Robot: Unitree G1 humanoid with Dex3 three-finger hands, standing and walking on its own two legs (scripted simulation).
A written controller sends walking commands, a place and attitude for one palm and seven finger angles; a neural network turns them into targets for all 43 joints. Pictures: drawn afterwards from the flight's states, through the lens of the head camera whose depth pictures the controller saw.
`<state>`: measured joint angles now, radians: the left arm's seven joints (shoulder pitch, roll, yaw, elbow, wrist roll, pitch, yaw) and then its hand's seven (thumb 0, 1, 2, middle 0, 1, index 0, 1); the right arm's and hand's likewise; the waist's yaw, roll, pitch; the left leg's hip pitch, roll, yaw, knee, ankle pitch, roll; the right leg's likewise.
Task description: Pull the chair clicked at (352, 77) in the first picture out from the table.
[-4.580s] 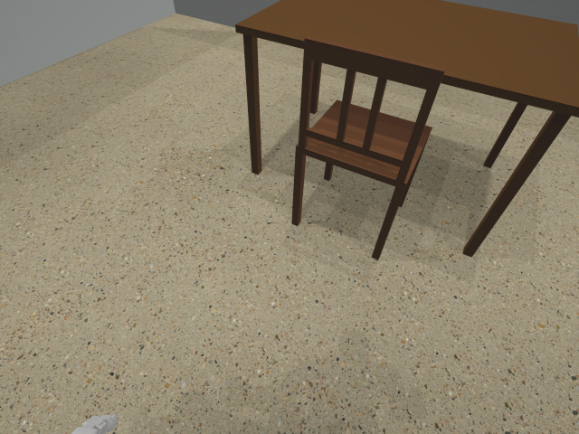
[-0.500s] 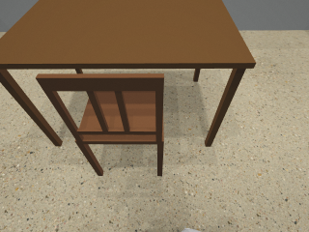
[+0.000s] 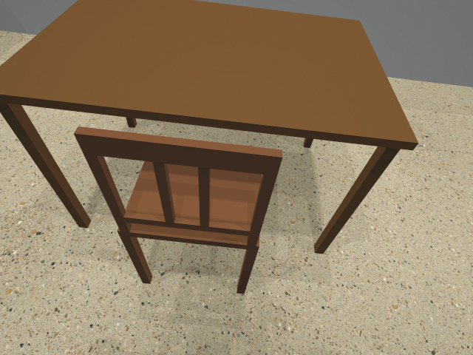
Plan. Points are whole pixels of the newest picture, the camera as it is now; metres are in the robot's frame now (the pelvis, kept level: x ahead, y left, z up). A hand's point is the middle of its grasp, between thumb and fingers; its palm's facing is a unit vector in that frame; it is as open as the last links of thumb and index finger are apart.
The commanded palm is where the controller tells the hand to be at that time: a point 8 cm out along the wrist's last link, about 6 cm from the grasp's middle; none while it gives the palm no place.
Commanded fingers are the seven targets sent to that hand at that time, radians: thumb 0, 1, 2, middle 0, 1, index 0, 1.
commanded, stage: come to a stop and stand still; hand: left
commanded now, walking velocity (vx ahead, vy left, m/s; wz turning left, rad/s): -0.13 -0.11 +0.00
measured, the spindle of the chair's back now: (165, 193) +0.47 +0.22 -0.11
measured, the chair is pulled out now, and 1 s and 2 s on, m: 0.00 0.00 0.00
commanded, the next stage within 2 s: look again from close up in 1.24 s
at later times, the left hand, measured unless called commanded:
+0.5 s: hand out of the picture -0.05 +0.11 -0.15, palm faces +0.05 -0.98 -0.21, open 7.4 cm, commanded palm none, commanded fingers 0.00 0.90 0.90 -0.20 -0.30 -0.20 -0.30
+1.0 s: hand out of the picture -0.05 +0.16 -0.18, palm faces +0.06 -0.99 -0.16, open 7.4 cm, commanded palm none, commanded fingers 0.00 0.90 0.90 -0.20 -0.30 -0.20 -0.30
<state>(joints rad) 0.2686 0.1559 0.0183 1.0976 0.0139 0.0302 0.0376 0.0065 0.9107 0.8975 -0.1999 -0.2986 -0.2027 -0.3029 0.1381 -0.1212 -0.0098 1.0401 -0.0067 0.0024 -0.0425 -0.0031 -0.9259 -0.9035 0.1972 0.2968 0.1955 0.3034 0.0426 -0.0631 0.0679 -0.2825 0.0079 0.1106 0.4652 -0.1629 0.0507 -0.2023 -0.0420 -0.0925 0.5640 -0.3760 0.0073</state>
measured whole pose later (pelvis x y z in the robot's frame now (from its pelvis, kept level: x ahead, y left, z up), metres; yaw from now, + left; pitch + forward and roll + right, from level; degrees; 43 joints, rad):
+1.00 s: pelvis -0.05 -0.01 +0.01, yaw +0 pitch -2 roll +0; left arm 0.26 0.15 0.01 1.16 0.01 0.01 0.04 0.01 0.91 0.90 -0.20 -0.30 -0.20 -0.30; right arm 0.21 -0.16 0.00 1.11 -0.01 -0.01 -0.05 0.00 -0.94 -0.90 0.20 0.30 0.20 0.30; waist 0.02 -0.03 0.02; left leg -0.11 0.00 0.07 0.41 -0.27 0.02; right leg -0.11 -0.06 -0.06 0.41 -0.26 0.04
